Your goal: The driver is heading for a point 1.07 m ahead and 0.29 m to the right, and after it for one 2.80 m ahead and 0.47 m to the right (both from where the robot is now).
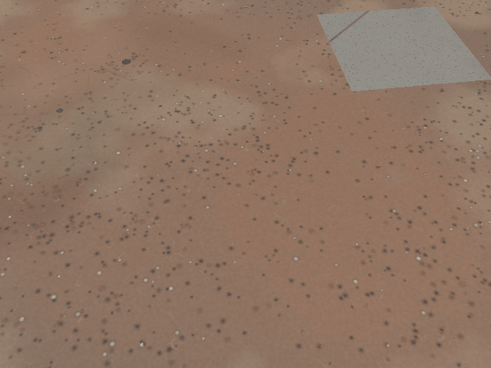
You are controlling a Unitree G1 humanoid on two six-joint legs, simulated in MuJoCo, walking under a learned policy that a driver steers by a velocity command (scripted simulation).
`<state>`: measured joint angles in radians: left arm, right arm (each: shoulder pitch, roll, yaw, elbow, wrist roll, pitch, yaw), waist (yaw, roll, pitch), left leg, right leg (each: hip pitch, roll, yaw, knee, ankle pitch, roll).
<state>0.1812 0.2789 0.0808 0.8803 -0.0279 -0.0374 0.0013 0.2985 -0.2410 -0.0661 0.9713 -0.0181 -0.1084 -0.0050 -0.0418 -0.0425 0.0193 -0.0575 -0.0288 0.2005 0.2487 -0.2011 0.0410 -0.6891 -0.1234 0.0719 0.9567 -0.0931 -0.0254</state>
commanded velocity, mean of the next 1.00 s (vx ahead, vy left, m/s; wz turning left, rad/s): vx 0.29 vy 0.00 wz -0.46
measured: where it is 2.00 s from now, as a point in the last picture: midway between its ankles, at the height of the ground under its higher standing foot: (361, 236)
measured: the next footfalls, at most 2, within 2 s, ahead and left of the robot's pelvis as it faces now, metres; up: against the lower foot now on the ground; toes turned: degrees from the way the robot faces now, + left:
right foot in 0.24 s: +0.29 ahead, -0.15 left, +0.00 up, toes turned -12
left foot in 0.76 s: +0.47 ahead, +0.00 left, +0.00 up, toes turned -30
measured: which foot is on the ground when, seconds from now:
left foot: down 0.00-0.22, up 0.24-0.74, down 0.76-1.00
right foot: up 0.00-0.22, down 0.24-0.78, up 0.80-1.00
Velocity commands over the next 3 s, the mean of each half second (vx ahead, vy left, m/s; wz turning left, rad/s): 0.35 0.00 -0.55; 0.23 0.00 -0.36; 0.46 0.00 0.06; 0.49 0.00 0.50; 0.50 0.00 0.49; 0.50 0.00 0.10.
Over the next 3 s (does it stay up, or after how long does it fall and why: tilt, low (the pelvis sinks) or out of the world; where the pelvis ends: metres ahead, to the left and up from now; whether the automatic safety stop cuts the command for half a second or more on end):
stays up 1.36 -0.29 0.00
